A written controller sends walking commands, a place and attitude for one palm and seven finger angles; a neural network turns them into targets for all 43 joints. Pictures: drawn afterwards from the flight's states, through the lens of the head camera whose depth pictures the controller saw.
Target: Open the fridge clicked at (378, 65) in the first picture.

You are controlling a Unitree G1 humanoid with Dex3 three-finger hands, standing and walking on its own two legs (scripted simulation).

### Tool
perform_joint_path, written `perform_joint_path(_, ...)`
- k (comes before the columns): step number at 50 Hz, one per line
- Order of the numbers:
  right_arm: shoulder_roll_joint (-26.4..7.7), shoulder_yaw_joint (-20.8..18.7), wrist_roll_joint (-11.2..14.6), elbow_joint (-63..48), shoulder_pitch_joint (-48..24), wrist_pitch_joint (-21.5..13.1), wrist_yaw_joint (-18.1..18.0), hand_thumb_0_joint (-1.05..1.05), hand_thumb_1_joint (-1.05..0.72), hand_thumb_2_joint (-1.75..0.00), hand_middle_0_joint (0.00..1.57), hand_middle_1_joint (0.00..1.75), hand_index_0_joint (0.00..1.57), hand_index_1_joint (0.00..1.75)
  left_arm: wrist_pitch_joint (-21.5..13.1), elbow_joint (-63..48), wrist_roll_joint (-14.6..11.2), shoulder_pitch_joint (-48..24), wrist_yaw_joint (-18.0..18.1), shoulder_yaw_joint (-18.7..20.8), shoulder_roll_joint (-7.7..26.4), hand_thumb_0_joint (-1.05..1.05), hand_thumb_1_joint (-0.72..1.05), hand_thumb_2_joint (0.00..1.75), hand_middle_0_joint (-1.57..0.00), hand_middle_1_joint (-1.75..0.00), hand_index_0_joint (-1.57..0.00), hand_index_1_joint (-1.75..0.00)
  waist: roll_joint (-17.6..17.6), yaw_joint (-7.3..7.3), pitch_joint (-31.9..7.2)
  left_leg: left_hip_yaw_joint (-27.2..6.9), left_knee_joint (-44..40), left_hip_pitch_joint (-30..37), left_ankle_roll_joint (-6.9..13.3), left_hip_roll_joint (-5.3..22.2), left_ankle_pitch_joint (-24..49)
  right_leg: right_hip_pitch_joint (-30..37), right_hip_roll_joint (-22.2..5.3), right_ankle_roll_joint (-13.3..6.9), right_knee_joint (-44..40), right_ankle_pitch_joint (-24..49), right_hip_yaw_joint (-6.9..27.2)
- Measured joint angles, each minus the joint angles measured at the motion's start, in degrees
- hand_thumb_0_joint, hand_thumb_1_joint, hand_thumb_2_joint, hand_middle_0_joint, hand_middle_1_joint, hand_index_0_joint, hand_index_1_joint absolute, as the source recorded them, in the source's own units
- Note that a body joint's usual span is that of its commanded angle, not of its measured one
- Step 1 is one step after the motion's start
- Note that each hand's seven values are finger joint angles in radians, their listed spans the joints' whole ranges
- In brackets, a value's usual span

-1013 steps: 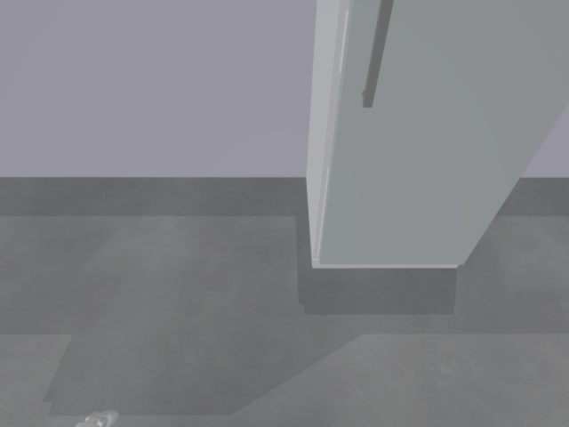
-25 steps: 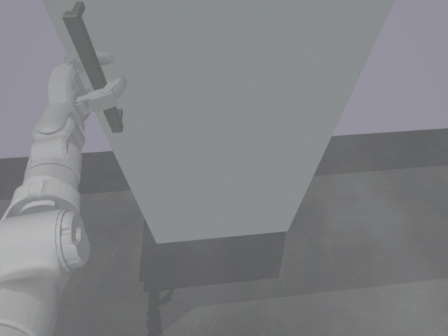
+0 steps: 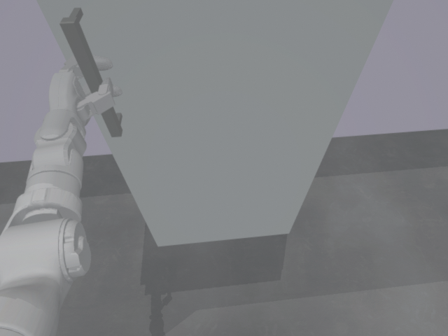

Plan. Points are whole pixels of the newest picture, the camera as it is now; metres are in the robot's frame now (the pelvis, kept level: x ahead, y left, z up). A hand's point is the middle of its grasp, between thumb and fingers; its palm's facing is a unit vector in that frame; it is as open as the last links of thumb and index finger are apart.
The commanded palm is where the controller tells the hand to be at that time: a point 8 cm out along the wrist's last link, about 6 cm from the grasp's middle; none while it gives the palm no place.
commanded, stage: grip the handle and tug to test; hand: left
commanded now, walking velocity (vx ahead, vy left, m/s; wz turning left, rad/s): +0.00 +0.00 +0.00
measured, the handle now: (99, 80) +0.53 +0.22 +0.18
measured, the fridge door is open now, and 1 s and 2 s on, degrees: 0 9 46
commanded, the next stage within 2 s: pull the door a little, standing still in 0.34 s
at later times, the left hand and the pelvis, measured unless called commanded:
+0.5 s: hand (106, 101) +0.46 +0.19 +0.18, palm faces +0.09 -1.00 +0.00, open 5.8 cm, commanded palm +0.43 +0.24 +0.18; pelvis +0.04 +0.01 +0.01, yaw -1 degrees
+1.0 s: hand (106, 130) +0.39 +0.17 +0.18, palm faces +0.07 -0.99 -0.10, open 6.2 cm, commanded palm +0.36 +0.23 +0.18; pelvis +0.05 +0.01 +0.02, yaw -3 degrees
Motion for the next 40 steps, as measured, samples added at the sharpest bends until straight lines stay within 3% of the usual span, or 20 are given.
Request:
perform_joint_path(10,0.4,-0.3,0.4,-1.0,-0.9,0.5,0.5,0.01,-0.91,-0.90,0.20,0.30,0.20,0.30,3.5,-10.1,-1.4,7.6,1.0,0.4,-2.2,0.01,0.77,0.80,-0.34,-1.40,-0.34,-1.40,0.5,0.83,-1.0,1.2,-2.0,3.5,0.0,0.3,-0.6,2.8,0.4,0.2,-1.6,-0.4,1.1)
perform_joint_path(18,0.9,-0.7,0.8,-1.9,-2.6,1.0,0.9,0.01,-0.91,-0.90,0.20,0.30,0.20,0.30,8.0,-22.6,-2.2,15.4,1.8,-0.7,-5.3,0.01,0.78,0.80,-0.30,-1.40,-0.28,-1.38,0.9,2.32,-1.1,1.6,-4.1,7.2,0.1,0.2,-1.0,6.2,0.4,0.4,-3.5,-0.8,1.5)
perform_joint_path(28,1.5,0.0,0.6,-2.6,-6.4,2.0,-0.1,0.01,-0.91,-0.90,0.20,0.30,0.20,0.30,13.6,-26.9,-2.0,15.7,1.0,-2.4,-6.9,0.02,0.75,0.81,-0.32,-1.37,-0.33,-1.37,0.4,3.71,-1.0,0.4,-5.5,9.2,0.2,-0.3,-0.8,8.8,0.0,0.4,-4.7,-1.1,0.3)
perform_joint_path(34,1.7,0.0,0.4,-3.3,-7.6,2.5,0.0,0.01,-0.91,-0.90,0.20,0.30,0.20,0.30,14.1,-27.9,-2.0,16.8,2.3,-2.2,-7.4,0.02,0.75,0.82,-0.32,-1.36,-0.33,-1.37,0.5,3.68,-0.8,0.5,-5.7,9.7,0.3,-0.4,0.3,9.1,-0.1,0.1,-4.9,-0.1,0.5)
perform_joint_path(40,1.7,0.4,0.8,-4.3,-6.3,2.8,0.4,0.01,-0.91,-0.90,0.20,0.30,0.20,0.30,14.0,-33.8,-2.9,22.8,2.3,-1.9,-8.1,0.01,0.76,0.80,-0.31,-1.36,-0.31,-1.36,0.6,3.94,-1.4,1.0,-7.1,11.8,0.2,-0.5,0.2,10.6,0.0,0.1,-5.9,-0.6,1.2)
